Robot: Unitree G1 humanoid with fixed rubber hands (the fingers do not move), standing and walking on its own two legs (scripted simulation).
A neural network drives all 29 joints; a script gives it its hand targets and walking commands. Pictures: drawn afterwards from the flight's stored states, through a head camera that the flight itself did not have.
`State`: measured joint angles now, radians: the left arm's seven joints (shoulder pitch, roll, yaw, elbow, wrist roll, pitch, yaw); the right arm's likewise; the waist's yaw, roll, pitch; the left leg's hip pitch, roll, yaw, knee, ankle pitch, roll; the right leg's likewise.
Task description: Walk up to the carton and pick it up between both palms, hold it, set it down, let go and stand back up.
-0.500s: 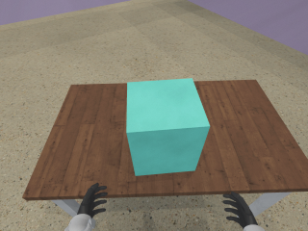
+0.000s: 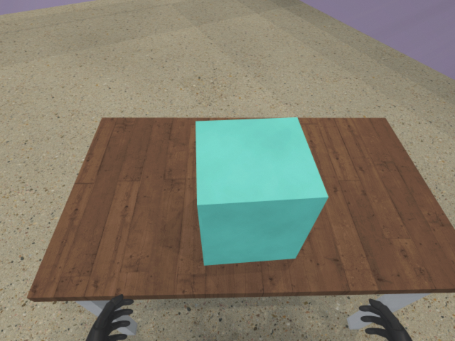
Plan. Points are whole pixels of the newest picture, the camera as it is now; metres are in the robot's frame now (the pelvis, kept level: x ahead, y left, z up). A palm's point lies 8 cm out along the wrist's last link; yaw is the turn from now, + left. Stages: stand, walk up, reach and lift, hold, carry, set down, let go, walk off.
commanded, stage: stand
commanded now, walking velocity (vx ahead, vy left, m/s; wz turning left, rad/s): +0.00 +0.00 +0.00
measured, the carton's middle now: (248, 194) +0.41 +0.00 -0.02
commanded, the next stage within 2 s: none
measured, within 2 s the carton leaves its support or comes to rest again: neither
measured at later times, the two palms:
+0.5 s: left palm (99, 340) +0.14 +0.26 -0.10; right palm out of the picture +0.16 -0.26 -0.09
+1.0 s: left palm out of the picture +0.13 +0.26 -0.10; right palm out of the picture +0.15 -0.26 -0.09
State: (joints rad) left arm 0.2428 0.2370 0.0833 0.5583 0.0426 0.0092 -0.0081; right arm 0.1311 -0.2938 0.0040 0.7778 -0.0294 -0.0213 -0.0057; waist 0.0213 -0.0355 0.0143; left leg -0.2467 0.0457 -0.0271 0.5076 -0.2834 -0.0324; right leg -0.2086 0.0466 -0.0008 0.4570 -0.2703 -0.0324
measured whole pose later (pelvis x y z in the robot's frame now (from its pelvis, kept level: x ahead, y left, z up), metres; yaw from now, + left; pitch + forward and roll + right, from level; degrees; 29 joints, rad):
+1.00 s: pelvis +0.00 +0.00 +0.00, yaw +0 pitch +2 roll -1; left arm 0.22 0.24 0.08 0.65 0.03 -0.01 -0.01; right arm 0.13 -0.30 0.00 0.78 -0.03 -0.01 -0.01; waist 0.02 -0.01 0.01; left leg -0.25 0.05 -0.03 0.51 -0.29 -0.03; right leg -0.21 0.05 0.00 0.46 -0.28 -0.03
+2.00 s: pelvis -0.03 +0.00 +0.00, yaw +0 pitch -1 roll -1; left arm 0.21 0.24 0.08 0.72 0.02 -0.02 -0.01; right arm 0.13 -0.31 0.00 0.78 -0.03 -0.02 0.00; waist 0.02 0.00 0.01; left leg -0.24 0.05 -0.03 0.51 -0.25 -0.03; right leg -0.20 0.05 0.00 0.46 -0.23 -0.03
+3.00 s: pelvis -0.04 +0.00 +0.00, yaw +0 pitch -2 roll -1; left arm 0.21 0.24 0.08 0.74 0.02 -0.02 -0.01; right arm 0.13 -0.32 0.00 0.78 -0.03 -0.02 0.00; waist 0.02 0.02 0.01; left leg -0.24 0.05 -0.03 0.51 -0.23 -0.03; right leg -0.20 0.05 0.00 0.46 -0.21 -0.03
